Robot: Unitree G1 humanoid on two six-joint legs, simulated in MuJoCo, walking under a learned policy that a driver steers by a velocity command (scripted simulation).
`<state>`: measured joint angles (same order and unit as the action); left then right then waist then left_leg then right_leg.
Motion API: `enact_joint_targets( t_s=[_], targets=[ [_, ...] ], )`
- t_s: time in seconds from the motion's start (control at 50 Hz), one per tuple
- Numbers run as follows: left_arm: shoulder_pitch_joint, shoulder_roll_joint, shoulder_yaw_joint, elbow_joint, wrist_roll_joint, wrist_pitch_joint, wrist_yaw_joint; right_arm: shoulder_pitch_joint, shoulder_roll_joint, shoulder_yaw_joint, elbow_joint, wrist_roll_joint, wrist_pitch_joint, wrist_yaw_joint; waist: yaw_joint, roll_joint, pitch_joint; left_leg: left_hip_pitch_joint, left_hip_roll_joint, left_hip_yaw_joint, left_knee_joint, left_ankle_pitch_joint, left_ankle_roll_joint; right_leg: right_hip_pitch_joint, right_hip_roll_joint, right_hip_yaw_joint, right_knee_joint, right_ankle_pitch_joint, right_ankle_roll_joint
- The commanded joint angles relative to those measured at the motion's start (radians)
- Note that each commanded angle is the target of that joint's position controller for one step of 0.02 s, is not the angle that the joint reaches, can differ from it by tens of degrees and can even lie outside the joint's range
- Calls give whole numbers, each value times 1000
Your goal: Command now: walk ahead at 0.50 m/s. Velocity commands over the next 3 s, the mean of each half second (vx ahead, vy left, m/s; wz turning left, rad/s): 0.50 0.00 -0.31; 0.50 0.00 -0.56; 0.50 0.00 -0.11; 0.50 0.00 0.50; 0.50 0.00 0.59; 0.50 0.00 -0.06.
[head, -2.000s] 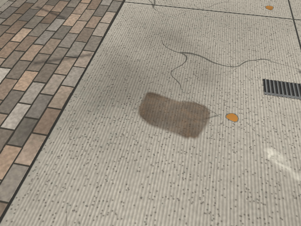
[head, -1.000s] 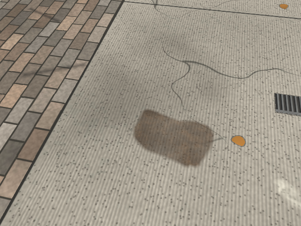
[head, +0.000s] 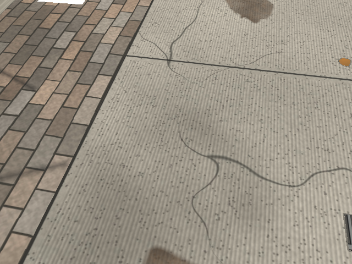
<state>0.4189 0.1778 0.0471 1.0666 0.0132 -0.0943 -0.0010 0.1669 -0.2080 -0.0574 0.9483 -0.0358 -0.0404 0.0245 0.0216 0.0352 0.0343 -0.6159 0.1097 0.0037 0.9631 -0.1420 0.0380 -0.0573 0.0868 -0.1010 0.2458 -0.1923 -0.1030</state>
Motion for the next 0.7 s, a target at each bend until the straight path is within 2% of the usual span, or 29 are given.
enact_joint_targets(
  t_s=[0.02,0.1,0.16,0.2,0.22,0.24,0.26,0.28,0.3,0.32,0.34,0.38,0.4,0.44,0.48,0.58,0.64,0.7],
  targets=[
    [34,102,9,-40,-2,-15,2,-76,-23,5,-68,8,-2,6,-6,-90,65,-33,-9,46,-147,101,-19,-40,-250,153,-129,350,-85],
    [119,110,6,-15,0,-12,9,-199,-23,13,-112,13,-8,3,36,-100,71,-21,-44,69,-301,139,-12,62,-266,171,-93,435,-90],
    [123,132,12,-13,10,-4,18,-238,-44,10,-142,16,-22,1,33,-105,72,-18,-61,54,-364,75,5,150,-299,212,-30,516,-106],
    [80,150,18,-23,15,-1,22,-172,-64,2,-134,19,-36,-5,-12,-113,45,107,-91,54,-421,3,27,147,-299,214,53,649,-85],
    [60,159,22,-28,13,0,20,-76,-81,-7,-107,18,-44,-12,-52,-114,-2,241,-122,65,-457,-18,41,127,-281,207,153,739,-70],
    [37,156,21,-35,5,1,15,88,-110,-21,-57,9,-56,-23,-124,-77,-92,465,-117,60,-519,37,64,52,-233,173,337,699,-49],
    [30,118,11,-72,-8,-2,10,259,-192,-44,-35,-20,-66,-38,-176,9,-231,733,91,-150,-528,-42,109,-143,-172,139,614,395,-30],
    [156,11,-5,-94,-49,6,13,278,-286,-66,-44,-32,-58,-33,-112,233,-354,961,367,-580,-624,-87,221,-476,-7,63,944,-314,6],
    [109,121,22,-82,-18,19,18,203,-210,-54,-64,-4,-40,-27,-97,83,-300,860,330,-622,-674,-178,210,-540,-65,157,1035,-298,-10],
    [32,120,29,-98,-10,23,13,107,-133,-31,-78,4,-41,-26,-64,22,-147,712,292,-458,-698,-189,178,-561,-108,164,1026,-207,-10],
    [-9,92,26,-107,-7,24,6,64,-90,-20,-79,5,-47,-24,-49,-3,-68,595,246,-332,-740,-114,151,-542,-142,160,987,-146,-5],
    [-15,74,32,-113,15,49,-10,64,-53,-9,-59,11,-58,-35,-9,43,-17,481,177,-168,-780,-17,105,-491,-174,150,936,-106,10],
    [-14,61,33,-116,18,62,-17,88,-49,-7,-48,15,-67,-37,0,50,-20,467,172,-127,-788,31,100,-480,-175,143,930,-92,15],
    [-56,50,33,-140,19,79,-27,128,-63,-11,-32,24,-83,-38,9,43,-10,471,168,-56,-807,105,103,-524,-184,131,918,-45,24],
    [-127,53,31,-169,21,88,-36,155,-77,-14,-26,22,-89,-39,5,35,7,484,164,4,-821,137,103,-591,-196,122,888,25,33],
    [-315,52,17,-244,17,86,-56,205,-85,-12,-10,17,-88,-39,-22,33,54,513,131,143,-825,240,92,-613,-184,65,623,185,46],
    [-413,53,7,-286,21,84,-65,254,-113,-18,3,17,-83,-46,-50,34,68,581,155,191,-815,308,89,-581,-169,4,487,191,25],
    [-450,69,10,-311,26,82,-68,288,-131,-23,17,14,-65,-54,-54,39,69,685,177,235,-747,471,83,-553,-137,-35,413,99,-13]
  ],
)
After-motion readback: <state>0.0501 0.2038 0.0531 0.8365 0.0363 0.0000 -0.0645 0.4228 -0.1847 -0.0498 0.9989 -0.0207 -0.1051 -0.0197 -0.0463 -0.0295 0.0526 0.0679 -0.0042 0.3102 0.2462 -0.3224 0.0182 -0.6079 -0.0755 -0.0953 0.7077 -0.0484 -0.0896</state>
